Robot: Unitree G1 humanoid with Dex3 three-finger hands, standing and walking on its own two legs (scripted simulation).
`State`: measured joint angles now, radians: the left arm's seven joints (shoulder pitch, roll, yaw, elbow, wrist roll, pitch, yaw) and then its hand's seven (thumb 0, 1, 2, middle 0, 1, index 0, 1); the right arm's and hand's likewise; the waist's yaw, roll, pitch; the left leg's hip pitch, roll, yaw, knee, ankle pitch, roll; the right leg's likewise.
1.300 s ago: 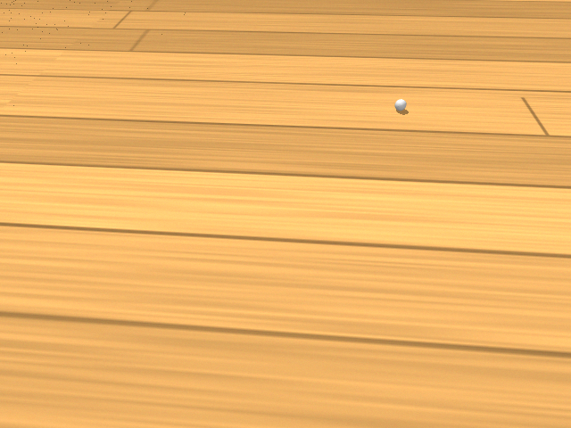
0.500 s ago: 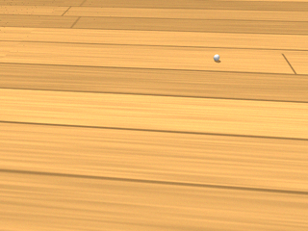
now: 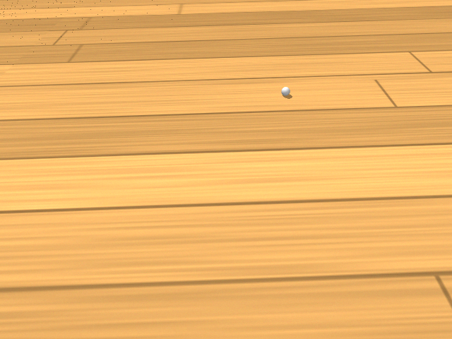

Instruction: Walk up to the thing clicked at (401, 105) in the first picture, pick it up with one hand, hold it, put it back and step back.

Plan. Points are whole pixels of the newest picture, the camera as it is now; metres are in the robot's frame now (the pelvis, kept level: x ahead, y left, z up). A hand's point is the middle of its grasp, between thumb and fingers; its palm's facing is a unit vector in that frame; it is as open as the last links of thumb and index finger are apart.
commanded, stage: walk up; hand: left
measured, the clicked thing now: (285, 91) +2.06 -0.48 -0.75
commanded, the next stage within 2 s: none
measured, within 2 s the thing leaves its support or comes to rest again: neither
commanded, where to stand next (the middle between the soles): +1.69 -0.59 m, yaw -20 degrees
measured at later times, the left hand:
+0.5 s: hand (168, 299) +0.27 +0.15 -0.15, palm faces -0.15 -0.94 -0.32, open 7.4 cm
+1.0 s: hand (212, 141) +0.75 +0.06 -0.13, palm faces -0.39 -0.85 -0.34, open 7.4 cm
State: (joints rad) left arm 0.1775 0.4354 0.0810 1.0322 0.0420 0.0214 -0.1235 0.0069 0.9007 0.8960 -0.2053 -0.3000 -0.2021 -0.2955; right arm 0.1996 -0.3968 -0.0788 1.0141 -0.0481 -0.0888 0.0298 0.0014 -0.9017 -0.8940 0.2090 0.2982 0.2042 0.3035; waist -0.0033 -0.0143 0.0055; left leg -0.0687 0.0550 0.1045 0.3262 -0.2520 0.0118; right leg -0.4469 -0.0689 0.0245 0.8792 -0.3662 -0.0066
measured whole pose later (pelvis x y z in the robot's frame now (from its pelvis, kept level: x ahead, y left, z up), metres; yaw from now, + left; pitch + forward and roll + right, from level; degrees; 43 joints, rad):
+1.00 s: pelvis +0.53 -0.15 -0.01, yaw -19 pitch -2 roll +1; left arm 0.13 0.47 0.06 0.87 0.00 -0.04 -0.11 0.00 0.90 0.90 -0.20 -0.30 -0.20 -0.29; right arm 0.38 -0.41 -0.06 0.92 -0.01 -0.11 0.06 0.00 -0.90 -0.89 0.21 0.30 0.20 0.30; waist -0.06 -0.06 0.06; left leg 0.03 0.03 0.22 0.33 -0.32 0.00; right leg -0.58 -0.09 0.02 0.71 -0.08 -0.01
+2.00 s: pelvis +1.03 -0.33 -0.01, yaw -22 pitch -3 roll +2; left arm 0.23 0.44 0.06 0.90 0.01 -0.04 -0.08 0.00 0.90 0.90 -0.20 -0.30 -0.20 -0.30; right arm 0.36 -0.40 -0.05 0.88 -0.01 -0.09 0.06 0.00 -0.90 -0.89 0.21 0.30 0.20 0.30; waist -0.03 -0.05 0.07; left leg -0.05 0.01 0.13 0.39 -0.30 0.02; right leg -0.52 -0.12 0.00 0.71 -0.13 0.00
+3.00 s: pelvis +1.36 -0.48 -0.02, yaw -20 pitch -3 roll +2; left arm 0.27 0.43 0.06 0.92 0.02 -0.05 -0.08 0.00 0.90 0.90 -0.20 -0.30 -0.20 -0.30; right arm 0.34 -0.42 -0.05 0.87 -0.01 -0.07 0.05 0.00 -0.90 -0.89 0.21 0.30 0.20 0.30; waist -0.02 -0.01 0.07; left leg -0.14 0.04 0.10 0.55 -0.35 0.00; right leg -0.41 -0.10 -0.03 0.63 -0.19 -0.01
